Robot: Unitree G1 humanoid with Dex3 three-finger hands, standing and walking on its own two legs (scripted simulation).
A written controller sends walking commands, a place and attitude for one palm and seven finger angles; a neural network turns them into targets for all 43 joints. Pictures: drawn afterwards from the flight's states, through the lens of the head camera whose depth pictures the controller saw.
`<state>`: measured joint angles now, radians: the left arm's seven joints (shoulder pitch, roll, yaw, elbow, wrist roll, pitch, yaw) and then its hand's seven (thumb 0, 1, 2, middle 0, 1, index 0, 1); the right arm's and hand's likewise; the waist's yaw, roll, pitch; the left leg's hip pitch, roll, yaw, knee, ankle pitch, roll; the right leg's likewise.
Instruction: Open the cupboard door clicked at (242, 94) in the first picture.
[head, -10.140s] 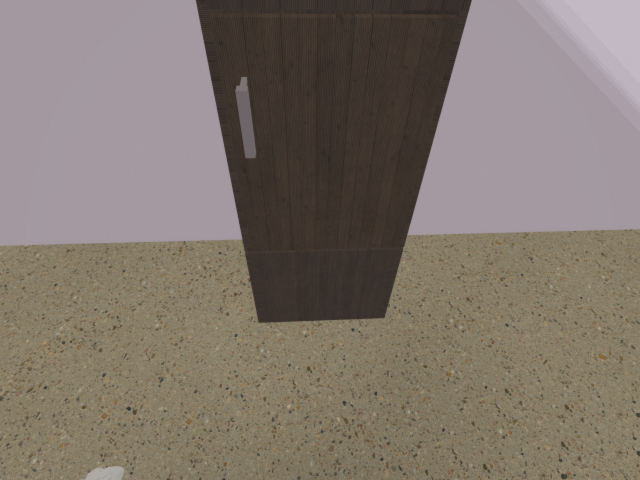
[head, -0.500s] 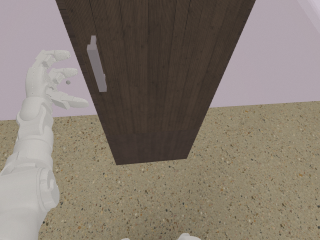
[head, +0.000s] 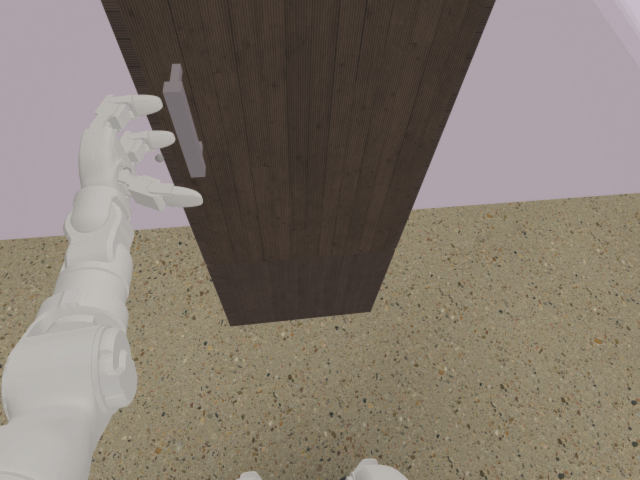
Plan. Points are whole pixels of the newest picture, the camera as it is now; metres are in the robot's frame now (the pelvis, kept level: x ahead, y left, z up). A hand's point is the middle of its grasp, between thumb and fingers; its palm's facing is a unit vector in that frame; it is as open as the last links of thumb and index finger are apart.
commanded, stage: slide the fingers in behind the handle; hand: left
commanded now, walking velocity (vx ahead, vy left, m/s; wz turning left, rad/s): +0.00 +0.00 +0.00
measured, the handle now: (187, 124) +0.55 +0.16 +0.11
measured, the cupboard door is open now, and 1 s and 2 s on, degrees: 0 0 2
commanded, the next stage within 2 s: close the thumb around the handle in 1.10 s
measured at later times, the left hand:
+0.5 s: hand (191, 157) +0.49 +0.14 +0.11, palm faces +0.09 -1.00 +0.02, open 14.0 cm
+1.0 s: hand (205, 154) +0.49 +0.13 +0.11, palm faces +0.10 -1.00 +0.01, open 14.0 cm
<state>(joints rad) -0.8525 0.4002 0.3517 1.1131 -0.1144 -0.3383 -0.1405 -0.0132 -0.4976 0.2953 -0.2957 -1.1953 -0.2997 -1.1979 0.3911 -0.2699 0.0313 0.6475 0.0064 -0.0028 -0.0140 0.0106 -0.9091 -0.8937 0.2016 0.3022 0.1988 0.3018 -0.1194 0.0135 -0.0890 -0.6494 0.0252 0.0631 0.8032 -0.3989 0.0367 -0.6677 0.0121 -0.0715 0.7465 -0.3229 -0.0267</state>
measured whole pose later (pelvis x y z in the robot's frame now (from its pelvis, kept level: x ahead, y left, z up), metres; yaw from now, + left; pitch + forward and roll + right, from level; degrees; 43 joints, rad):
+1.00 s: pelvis +0.00 -0.02 +0.00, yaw +0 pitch +14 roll +0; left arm -0.85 0.30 0.29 1.09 -0.10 -0.36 -0.02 -0.01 -0.50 0.30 -0.29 -1.20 -0.29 -1.20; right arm 0.39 -0.26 0.02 0.66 0.00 0.00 0.00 0.01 -0.91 -0.89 0.20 0.30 0.20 0.30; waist -0.11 0.02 -0.09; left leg -0.62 0.03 0.06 0.77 -0.39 0.02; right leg -0.65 0.02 -0.07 0.74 -0.33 -0.05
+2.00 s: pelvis +0.01 -0.01 +0.00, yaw +0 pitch +13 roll +0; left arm -0.80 0.26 0.26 1.04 -0.11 -0.35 0.01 0.01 0.75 0.80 -0.34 -1.33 -0.33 -1.32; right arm 0.38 -0.26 0.01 0.68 0.00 0.00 0.01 0.01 -0.91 -0.89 0.20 0.30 0.20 0.30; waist -0.10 0.03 -0.10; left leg -0.60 0.02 0.06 0.77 -0.39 0.02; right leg -0.63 0.02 -0.07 0.74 -0.33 -0.04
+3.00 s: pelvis +0.02 -0.05 +0.02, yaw +3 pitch +1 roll +0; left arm 0.23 0.00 -0.38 -0.26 -0.03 0.19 0.47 0.02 0.66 0.70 -0.32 -1.26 -0.38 -1.33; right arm 0.10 -0.16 0.05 0.55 -0.03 0.11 0.08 0.02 -0.91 -0.89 0.20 0.30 0.20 0.30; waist -0.02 0.07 -0.08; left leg -0.29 0.04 0.00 0.66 -0.38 -0.03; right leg -0.31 0.04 -0.12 0.65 -0.36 -0.09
